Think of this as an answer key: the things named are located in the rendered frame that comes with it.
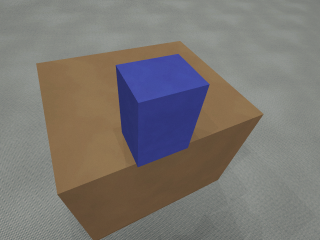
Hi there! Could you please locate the carton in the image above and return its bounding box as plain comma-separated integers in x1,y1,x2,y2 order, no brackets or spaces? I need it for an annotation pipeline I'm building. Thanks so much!
115,54,210,167

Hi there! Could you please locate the pedestal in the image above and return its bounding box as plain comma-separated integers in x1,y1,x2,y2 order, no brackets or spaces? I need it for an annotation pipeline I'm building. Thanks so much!
36,41,264,240

